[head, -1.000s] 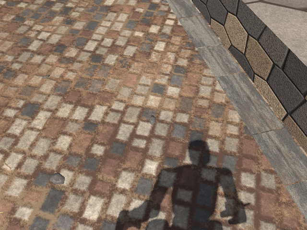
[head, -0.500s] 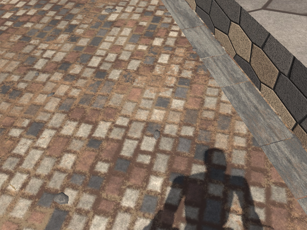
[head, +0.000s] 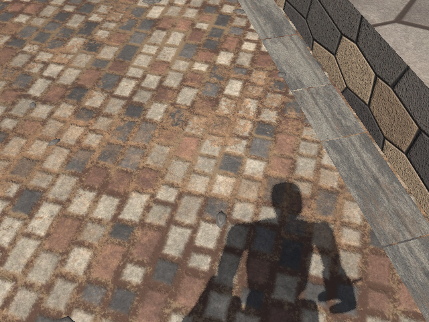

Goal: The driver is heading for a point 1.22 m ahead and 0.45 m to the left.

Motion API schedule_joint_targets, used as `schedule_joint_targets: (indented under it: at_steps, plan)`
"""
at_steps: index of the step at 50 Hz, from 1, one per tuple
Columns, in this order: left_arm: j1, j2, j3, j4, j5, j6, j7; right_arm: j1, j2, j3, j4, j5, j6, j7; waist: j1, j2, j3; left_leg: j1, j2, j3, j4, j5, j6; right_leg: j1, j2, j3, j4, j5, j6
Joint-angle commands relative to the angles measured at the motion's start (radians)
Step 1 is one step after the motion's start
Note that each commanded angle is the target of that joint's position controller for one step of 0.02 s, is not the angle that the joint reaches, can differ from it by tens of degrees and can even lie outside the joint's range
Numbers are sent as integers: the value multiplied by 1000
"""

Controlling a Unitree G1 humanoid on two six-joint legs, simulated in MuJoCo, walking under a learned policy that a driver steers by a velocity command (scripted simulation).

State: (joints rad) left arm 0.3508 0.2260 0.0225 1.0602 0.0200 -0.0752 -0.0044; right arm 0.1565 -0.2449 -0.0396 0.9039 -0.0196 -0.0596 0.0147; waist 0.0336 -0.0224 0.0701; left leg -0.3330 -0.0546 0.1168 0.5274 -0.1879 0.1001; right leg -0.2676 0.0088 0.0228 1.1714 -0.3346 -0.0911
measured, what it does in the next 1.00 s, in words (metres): walks ahead, turning left: right foot, then left foot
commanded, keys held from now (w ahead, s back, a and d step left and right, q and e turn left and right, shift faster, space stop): w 0.36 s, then w+q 0.64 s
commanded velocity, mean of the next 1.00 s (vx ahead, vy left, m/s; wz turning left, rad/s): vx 0.50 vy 0.00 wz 0.25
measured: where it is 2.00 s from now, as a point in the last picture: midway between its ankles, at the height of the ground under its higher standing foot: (155, 176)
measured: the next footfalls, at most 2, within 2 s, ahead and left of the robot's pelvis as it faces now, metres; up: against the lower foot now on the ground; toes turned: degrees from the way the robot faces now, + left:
right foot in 0.42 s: +0.41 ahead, -0.10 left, +0.00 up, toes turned -3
left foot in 0.98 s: +0.66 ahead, +0.11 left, +0.00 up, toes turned +23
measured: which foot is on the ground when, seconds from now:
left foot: down 0.00-0.44, up 0.46-0.96, down 0.98-1.00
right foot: up 0.00-0.40, down 0.42-0.96, up 0.98-1.00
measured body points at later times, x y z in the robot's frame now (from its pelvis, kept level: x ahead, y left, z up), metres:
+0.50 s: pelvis +0.29 -0.03 +0.00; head +0.32 -0.04 +0.44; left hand +0.45 +0.20 -0.12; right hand +0.23 -0.27 -0.15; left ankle +0.10 +0.06 -0.66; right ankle +0.38 -0.10 -0.73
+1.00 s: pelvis +0.55 +0.03 -0.01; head +0.58 +0.04 +0.43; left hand +0.43 +0.25 -0.16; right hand +0.79 -0.14 -0.12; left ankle +0.62 +0.10 -0.73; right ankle +0.39 -0.10 -0.70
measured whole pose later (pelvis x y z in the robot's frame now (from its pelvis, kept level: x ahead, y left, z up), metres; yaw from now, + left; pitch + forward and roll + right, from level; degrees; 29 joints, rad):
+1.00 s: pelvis +0.55 +0.03 -0.01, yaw +18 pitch +0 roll +0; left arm 0.40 0.20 0.05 1.01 0.02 -0.06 0.02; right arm 0.04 -0.21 -0.06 0.83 -0.05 -0.03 0.04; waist 0.02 0.00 0.07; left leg -0.45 -0.05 0.14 0.61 -0.17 0.17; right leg 0.00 -0.08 -0.30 0.73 -0.49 0.00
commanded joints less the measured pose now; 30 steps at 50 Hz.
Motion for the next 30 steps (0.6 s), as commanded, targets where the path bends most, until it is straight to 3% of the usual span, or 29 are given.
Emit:
schedule_joint_targets:
  at_steps: [1,3,5,8,11,16,19,20,21,22,23,24,25,26,28,30]
  plan:
    - [36,60,16,-50,18,8,-14,96,-56,-10,13,2,-27,-3,-1,66,-18,143,291,-375,-373,-11,122,-221,-95,37,18,65,0]
    - [24,44,16,-57,19,24,-22,153,-59,-10,42,5,-44,-3,9,68,-18,132,272,-311,-386,106,125,-225,-97,14,-24,80,14]
    - [-57,45,17,-87,20,33,-26,195,-77,-12,61,7,-49,-5,4,67,8,146,260,-265,-415,130,127,-300,-113,-10,-90,141,31]
    - [-206,45,15,-142,18,35,-31,259,-72,-7,81,11,-46,-7,-28,60,37,196,233,-213,-430,208,114,-390,-120,-45,-241,251,57]
    - [-323,23,3,-183,9,28,-35,308,-68,-2,97,12,-47,-11,-60,70,40,227,210,-163,-414,319,88,-354,-92,-84,-425,345,64]
    - [-434,34,1,-234,5,22,-29,384,-76,-2,133,-1,-39,-24,-93,83,43,396,255,-159,-359,473,89,-353,-55,-107,-569,324,34]
    - [-369,60,14,-230,5,9,-19,358,-91,-6,138,-8,-33,-33,-46,96,8,449,272,-152,-223,761,72,-217,-4,-116,-631,199,-10]
    - [-261,78,26,-199,5,1,-12,346,-100,-7,139,-9,-31,-32,-2,100,-46,446,262,-154,-101,862,62,-93,26,-118,-664,172,-28]
    - [-91,105,40,-147,14,-11,-1,323,-102,-6,133,-1,-28,-29,73,79,-133,364,227,-130,85,803,45,129,20,-107,-730,224,-54]
    - [87,187,65,-117,41,-19,14,310,-69,5,95,13,-33,-24,130,2,-262,149,179,-107,364,476,29,406,-192,111,-735,148,-103]
    - [112,264,86,-116,51,-11,11,451,43,24,86,54,-27,-20,58,-212,-390,-206,1,-53,722,-323,-10,652,-483,573,-817,113,-235]
    - [52,198,78,-128,13,1,1,379,-88,-12,103,25,-16,-31,64,-24,-324,-265,42,-171,794,-295,5,544,-437,583,-871,35,-210]
    - [-54,137,59,-143,4,-1,-1,296,-78,-17,76,21,-19,-27,23,-19,-171,-282,83,-181,763,-196,9,390,-396,415,-914,52,-172]
    - [-107,86,48,-147,6,-11,-3,260,-52,-15,70,17,-20,-24,1,2,-91,-258,118,-178,718,-136,6,270,-352,301,-958,137,-138]
    - [-117,41,35,-130,2,-24,8,259,-28,-20,72,-8,7,-9,-45,-29,-40,-191,147,-171,663,-95,-8,143,-280,138,-998,229,-77]
    - [-73,43,36,-112,-4,-42,11,250,-2,-23,60,-10,30,4,-62,-29,-42,-192,149,-158,650,-72,-19,127,-271,63,-1013,316,-69]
